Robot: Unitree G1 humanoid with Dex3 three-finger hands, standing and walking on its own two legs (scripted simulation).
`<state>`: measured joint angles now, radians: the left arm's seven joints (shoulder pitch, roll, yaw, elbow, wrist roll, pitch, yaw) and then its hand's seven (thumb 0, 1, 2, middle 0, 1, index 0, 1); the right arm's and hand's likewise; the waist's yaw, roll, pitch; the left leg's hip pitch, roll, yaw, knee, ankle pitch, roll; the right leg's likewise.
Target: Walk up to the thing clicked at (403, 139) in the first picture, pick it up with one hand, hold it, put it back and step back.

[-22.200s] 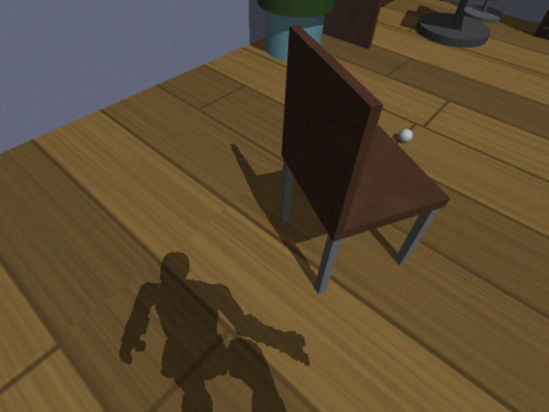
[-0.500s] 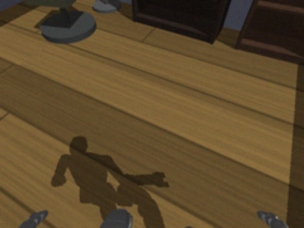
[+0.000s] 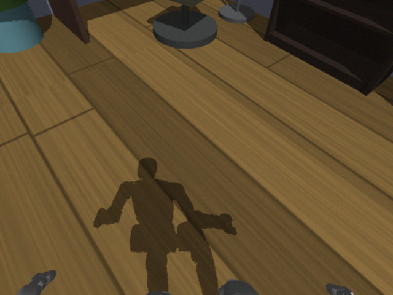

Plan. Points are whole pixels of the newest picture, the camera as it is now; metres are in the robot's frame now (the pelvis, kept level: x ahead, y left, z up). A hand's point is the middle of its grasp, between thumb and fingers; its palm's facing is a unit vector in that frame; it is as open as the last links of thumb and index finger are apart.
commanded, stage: walk up
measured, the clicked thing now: out of the picture +0.96 +1.24 -0.72
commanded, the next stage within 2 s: none
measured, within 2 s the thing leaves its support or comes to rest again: neither
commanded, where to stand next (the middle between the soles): +0.11 +0.02 m, yaw +43 degrees
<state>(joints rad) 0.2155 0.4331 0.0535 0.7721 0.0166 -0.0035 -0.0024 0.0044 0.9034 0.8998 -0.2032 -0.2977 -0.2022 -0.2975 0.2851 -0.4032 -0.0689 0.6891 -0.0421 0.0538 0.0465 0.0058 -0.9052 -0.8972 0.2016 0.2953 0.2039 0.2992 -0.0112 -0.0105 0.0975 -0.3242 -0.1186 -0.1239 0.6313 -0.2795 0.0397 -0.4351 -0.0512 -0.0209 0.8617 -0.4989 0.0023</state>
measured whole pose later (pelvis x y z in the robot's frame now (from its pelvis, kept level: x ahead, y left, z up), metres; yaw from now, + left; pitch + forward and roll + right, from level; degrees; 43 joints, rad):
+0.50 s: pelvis +0.01 +0.01 -0.01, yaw +22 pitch -2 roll +0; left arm 0.29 0.47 0.07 0.75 0.03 0.01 -0.04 0.00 0.90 0.90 -0.20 -0.30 -0.20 -0.30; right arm 0.28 -0.43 -0.08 0.81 -0.01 0.00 0.03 0.01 -0.91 -0.90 0.20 0.29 0.20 0.30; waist 0.06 -0.05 0.11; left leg -0.35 0.02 0.03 0.67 -0.28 -0.01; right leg -0.26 -0.21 -0.27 0.74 -0.40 0.03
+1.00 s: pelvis +0.01 -0.02 -0.02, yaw +36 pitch -1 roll -1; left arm 0.26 0.41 0.06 0.83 0.04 0.00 0.00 0.00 0.91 0.90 -0.20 -0.30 -0.20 -0.30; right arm 0.21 -0.42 -0.05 0.77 -0.01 0.02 -0.02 0.01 -0.91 -0.90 0.20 0.30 0.20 0.30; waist 0.02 0.05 0.10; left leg -0.50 -0.09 -0.18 0.87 -0.40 0.01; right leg -0.34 -0.02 -0.05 0.77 -0.40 0.00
